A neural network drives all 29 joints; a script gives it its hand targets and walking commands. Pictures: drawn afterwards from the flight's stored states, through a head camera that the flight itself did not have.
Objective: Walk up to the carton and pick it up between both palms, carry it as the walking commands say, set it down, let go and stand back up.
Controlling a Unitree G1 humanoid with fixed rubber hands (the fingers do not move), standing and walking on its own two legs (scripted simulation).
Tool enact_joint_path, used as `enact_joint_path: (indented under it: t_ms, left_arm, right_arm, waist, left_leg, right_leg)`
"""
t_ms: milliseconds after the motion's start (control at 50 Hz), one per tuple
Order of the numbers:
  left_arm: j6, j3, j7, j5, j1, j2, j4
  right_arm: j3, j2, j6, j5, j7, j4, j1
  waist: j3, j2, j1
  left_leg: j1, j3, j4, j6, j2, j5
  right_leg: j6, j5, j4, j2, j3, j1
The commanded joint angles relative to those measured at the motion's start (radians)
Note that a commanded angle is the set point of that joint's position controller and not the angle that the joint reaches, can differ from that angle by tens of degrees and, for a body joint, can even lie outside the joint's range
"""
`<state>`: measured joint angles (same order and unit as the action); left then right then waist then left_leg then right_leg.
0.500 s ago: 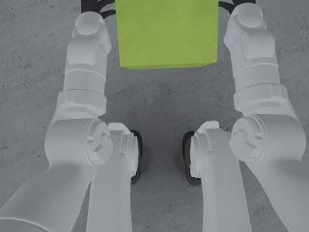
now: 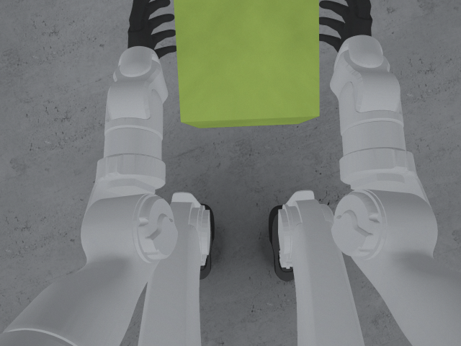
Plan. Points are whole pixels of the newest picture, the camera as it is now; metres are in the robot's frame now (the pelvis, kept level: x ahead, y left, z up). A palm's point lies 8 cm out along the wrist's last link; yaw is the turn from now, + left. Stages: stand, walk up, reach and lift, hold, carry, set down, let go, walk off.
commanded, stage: reach and lift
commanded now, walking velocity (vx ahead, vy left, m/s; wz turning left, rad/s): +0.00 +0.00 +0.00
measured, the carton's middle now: (245, 36) +0.58 -0.01 -0.18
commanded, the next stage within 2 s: none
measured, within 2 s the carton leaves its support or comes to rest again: neither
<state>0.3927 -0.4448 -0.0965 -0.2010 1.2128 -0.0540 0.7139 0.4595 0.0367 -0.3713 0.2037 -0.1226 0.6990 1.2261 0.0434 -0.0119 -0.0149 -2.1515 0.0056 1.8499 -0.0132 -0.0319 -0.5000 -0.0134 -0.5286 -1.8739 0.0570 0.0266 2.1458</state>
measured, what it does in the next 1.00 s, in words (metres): rises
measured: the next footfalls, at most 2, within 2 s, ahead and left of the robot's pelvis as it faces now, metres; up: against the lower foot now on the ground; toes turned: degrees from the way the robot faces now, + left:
none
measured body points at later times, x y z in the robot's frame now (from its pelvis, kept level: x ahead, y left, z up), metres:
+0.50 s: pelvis +0.00 +0.00 +0.05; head +0.28 +0.00 +0.41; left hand +0.52 +0.14 -0.02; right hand +0.52 -0.15 -0.01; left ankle +0.11 +0.12 -0.42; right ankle +0.10 -0.12 -0.42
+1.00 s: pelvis +0.02 +0.00 +0.11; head +0.24 +0.00 +0.50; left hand +0.50 +0.14 +0.05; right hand +0.50 -0.15 +0.06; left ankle +0.11 +0.12 -0.42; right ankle +0.10 -0.12 -0.42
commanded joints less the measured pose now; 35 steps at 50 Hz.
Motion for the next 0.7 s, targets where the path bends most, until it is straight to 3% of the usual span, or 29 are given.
enact_joint_path:
  t_ms: [0, 680]
  left_arm:
    - [-0.043, 0.483, 0.304, 0.177, 0.695, 0.977, -0.047]
    - [-0.046, 0.491, 0.314, 0.146, 0.525, 1.075, -0.02]
  right_arm:
    - [-0.483, -0.987, 0.007, -0.163, 0.345, 0.039, 0.596]
    - [-0.449, -1.086, 0.007, -0.11, 0.364, 0.097, 0.426]
  waist:
    - [1.2, 0.014, 0.007]
    - [1.11, 0.014, 0.008]
  left_leg:
    - [0.695, -0.074, -0.153, 0.01, -0.122, 0.297]
    - [0.898, -0.048, -0.378, 0.01, -0.135, 0.266]
  right_leg:
    - [-0.015, 0.306, 0.181, 0.108, -0.09, -0.604]
    - [-0.008, 0.254, 0.409, 0.111, -0.071, -0.785]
